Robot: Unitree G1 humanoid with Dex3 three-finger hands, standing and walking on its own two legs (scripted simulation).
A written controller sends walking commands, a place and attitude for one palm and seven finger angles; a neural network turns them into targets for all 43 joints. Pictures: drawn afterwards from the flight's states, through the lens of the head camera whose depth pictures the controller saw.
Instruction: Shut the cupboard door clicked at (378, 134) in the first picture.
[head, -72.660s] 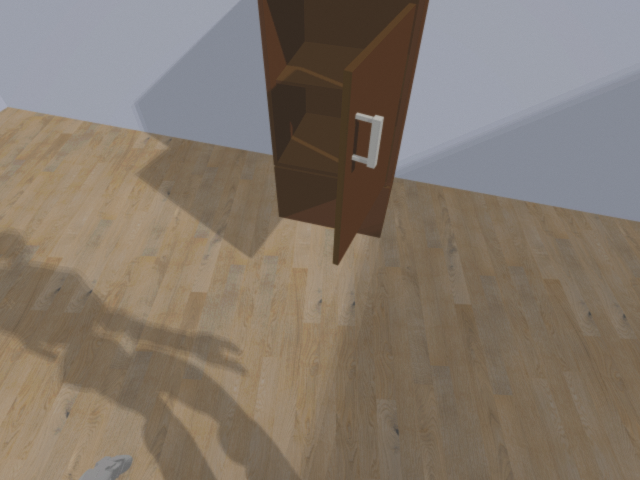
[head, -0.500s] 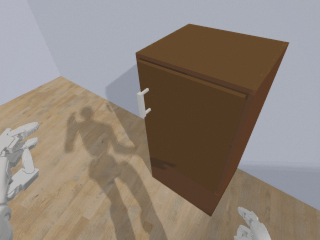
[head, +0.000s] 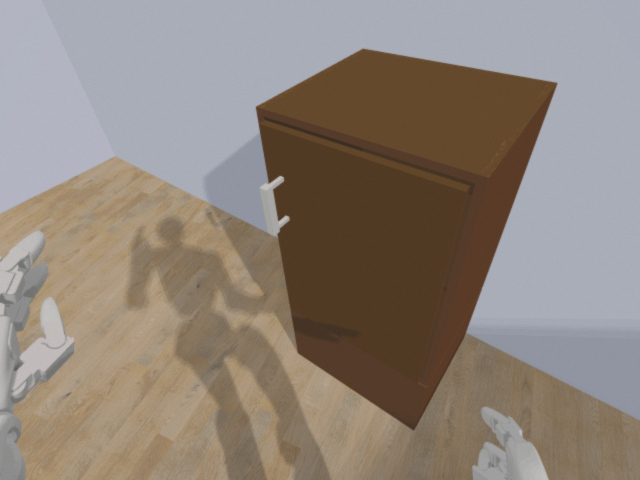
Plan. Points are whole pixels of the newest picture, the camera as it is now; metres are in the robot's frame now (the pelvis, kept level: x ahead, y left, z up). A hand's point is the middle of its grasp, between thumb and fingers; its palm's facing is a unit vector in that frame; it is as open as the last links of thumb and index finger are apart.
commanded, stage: step back with the hand held close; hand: left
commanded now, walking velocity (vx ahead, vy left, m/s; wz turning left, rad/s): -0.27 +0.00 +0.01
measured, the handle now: (276, 205) +0.66 +0.18 -0.04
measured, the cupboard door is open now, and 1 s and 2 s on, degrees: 0 0 0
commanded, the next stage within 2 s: stop stepping back and stand still in 1.80 s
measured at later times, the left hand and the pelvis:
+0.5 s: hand (37, 364) +0.17 +0.29 +0.16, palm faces +0.37 -0.78 -0.51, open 7.4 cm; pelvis -0.04 +0.03 -0.01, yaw -2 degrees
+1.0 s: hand out of the picture +0.07 +0.31 +0.16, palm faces +0.48 -0.75 -0.45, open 7.4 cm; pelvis -0.12 +0.04 -0.02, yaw +2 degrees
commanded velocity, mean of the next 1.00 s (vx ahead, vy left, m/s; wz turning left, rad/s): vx -0.30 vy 0.00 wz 0.00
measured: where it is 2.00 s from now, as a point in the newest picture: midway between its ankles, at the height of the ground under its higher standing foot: outside the picture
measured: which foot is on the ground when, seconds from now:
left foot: down 0.00-1.00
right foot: down 0.00-1.00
